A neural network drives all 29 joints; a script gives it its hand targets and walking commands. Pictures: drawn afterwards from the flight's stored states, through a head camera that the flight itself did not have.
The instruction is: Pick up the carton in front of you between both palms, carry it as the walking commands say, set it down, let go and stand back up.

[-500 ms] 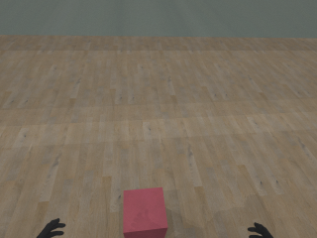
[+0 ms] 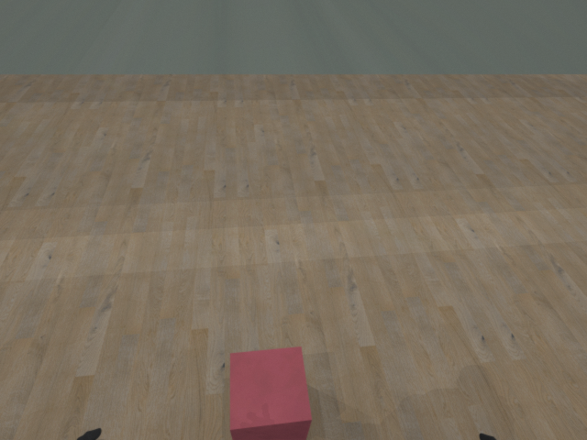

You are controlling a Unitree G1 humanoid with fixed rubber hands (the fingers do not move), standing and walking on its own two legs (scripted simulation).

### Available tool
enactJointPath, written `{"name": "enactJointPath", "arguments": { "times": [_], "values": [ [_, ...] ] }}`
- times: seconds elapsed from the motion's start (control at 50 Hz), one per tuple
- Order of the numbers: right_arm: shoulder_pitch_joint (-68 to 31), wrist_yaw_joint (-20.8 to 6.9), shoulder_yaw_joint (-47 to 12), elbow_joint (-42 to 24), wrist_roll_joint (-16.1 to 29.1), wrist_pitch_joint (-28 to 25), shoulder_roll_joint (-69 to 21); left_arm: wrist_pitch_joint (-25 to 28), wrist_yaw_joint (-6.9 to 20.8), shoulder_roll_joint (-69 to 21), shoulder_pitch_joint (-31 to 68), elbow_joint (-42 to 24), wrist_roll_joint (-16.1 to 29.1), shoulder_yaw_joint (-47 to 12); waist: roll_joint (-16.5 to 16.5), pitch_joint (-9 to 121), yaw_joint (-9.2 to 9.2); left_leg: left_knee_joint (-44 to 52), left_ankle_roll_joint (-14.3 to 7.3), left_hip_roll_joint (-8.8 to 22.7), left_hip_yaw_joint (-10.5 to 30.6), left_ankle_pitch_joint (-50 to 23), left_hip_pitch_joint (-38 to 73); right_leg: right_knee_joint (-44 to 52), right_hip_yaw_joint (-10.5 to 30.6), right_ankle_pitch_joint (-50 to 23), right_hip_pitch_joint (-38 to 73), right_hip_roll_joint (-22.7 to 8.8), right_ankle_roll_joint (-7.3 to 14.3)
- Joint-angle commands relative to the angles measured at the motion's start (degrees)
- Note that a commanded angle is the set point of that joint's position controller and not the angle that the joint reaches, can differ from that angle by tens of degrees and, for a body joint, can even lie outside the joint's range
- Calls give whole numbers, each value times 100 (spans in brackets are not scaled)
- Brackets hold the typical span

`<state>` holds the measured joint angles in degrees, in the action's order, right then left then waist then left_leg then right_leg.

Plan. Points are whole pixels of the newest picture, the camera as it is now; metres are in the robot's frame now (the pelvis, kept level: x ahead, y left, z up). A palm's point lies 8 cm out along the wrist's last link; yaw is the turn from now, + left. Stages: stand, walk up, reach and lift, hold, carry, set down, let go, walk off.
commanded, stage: stand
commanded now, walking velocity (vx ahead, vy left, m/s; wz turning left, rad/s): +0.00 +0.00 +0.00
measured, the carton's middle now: (268, 400) +0.41 +0.04 -0.65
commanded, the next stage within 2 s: none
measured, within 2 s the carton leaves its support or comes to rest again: neither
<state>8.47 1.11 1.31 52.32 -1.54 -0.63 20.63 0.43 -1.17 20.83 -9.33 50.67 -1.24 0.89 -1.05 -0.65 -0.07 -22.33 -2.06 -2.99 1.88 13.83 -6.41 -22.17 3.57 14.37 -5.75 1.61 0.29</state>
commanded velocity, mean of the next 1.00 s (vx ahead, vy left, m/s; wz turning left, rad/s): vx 0.00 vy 0.00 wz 0.00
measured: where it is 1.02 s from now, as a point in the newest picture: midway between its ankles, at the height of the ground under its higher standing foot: outside the picture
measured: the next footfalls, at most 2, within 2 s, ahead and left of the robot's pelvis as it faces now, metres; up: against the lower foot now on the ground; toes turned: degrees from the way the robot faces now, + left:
none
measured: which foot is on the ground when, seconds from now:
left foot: down 0.00-1.00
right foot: down 0.00-1.00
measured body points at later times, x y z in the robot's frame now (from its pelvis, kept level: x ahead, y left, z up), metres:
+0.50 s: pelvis -0.01 +0.00 +0.00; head -0.02 +0.00 +0.45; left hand +0.09 +0.31 -0.11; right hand +0.09 -0.32 -0.11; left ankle -0.02 +0.10 -0.74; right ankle -0.02 -0.12 -0.74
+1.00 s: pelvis -0.01 -0.01 +0.00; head -0.02 +0.00 +0.45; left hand +0.08 +0.31 -0.11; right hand +0.09 -0.32 -0.11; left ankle -0.02 +0.10 -0.74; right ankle -0.02 -0.12 -0.74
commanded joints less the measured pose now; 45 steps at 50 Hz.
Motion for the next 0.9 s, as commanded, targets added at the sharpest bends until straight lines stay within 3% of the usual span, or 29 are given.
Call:
{"name": "enactJointPath", "arguments": {
  "times": [0.0, 0.88],
  "values": [
    [-251, 14, 187, -221, 10, -72, 961, 80, -17, 891, 225, -229, 6, 168, 95, 101, -1, 375, 89, 810, 686, -1197, -2, 314, 547, -1101, -94, -665, 81],
    [-410, -17, 68, 490, 78, -93, 1156, 117, 22, 1148, 406, 593, 57, 64, 102, 85, 20, 646, 50, 918, 730, -1089, 131, 665, 606, -1088, -40, -765, 116]
  ]
}}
